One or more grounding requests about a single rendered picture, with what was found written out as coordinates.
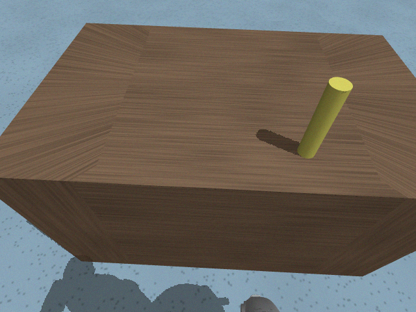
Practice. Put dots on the can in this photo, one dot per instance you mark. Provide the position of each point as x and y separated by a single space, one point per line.
333 98

